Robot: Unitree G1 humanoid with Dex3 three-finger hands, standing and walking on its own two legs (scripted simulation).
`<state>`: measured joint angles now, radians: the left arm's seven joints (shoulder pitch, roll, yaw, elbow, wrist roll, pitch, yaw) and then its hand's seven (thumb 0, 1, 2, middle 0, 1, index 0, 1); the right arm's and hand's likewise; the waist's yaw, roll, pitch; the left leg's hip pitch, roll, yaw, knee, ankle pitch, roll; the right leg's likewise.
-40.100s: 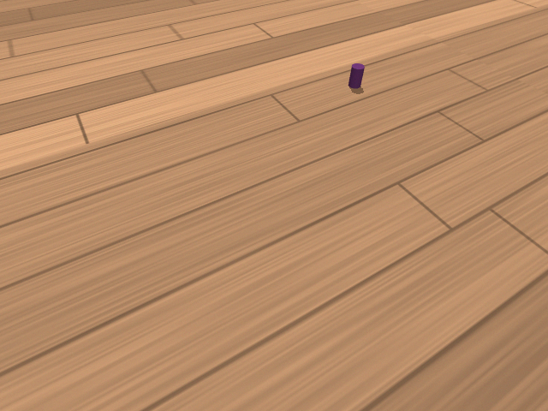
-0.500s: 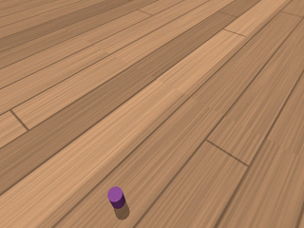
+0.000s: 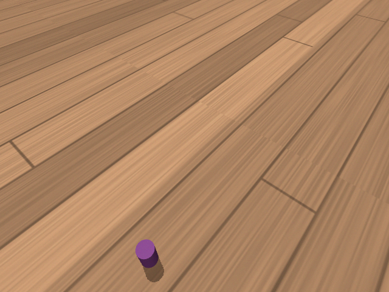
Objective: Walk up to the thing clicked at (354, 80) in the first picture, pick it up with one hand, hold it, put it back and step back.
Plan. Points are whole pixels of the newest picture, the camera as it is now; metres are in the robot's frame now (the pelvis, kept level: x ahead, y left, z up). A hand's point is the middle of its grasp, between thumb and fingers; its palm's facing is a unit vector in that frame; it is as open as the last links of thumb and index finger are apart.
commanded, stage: step back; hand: left
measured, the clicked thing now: (147, 254) +0.41 +0.23 -0.71
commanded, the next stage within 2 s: none
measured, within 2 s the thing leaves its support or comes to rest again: neither
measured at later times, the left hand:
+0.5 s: hand out of the picture +0.07 +0.31 -0.18, palm faces -0.06 -0.94 -0.34, open 7.3 cm
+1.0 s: hand out of the picture -0.05 +0.30 -0.15, palm faces -0.05 -0.91 -0.40, open 7.4 cm
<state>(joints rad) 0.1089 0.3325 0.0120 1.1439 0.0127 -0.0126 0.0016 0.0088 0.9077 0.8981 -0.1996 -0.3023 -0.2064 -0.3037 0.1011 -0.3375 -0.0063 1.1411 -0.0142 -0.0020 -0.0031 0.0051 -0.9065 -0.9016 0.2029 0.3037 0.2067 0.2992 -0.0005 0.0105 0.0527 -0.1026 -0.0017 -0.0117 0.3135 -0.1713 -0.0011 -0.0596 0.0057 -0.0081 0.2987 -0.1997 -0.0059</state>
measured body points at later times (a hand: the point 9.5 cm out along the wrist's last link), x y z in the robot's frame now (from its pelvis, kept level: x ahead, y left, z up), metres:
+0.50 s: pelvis -0.07 +0.05 -0.01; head +0.01 +0.08 +0.43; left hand +0.07 +0.35 -0.15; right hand +0.00 -0.26 -0.13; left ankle -0.06 +0.13 -0.75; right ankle -0.10 -0.10 -0.67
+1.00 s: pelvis -0.17 +0.04 -0.02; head -0.11 +0.03 +0.43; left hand -0.04 +0.35 -0.12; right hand -0.08 -0.28 -0.14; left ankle -0.22 +0.19 -0.68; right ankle -0.13 -0.07 -0.75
